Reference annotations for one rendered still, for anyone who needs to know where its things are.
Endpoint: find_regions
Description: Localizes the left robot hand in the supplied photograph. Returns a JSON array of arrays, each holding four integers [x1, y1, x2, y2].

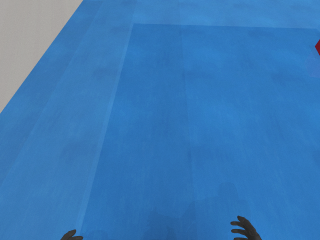
[[61, 229, 83, 240]]

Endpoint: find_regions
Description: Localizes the right robot hand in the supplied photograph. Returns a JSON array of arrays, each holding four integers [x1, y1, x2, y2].
[[230, 215, 262, 240]]

